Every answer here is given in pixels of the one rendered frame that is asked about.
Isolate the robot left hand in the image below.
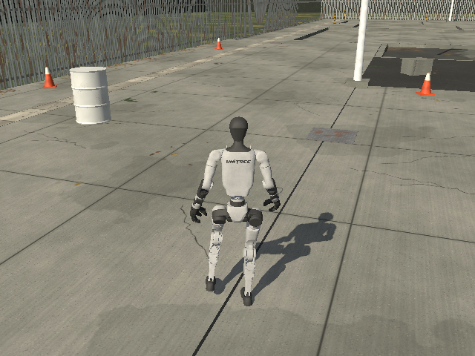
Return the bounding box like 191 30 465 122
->
190 206 207 223

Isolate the robot right upper arm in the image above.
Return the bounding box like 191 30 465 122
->
254 149 274 190

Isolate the robot left forearm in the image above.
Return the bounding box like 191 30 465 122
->
192 179 209 209

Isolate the robot left upper arm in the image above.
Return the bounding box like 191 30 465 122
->
202 149 223 191

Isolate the robot right hand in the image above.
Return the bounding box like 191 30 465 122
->
263 199 281 211

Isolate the robot right forearm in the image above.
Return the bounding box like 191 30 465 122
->
267 178 279 202

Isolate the robot torso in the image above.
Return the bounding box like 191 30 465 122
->
221 146 255 223

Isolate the robot left foot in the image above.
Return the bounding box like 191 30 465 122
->
206 276 216 291

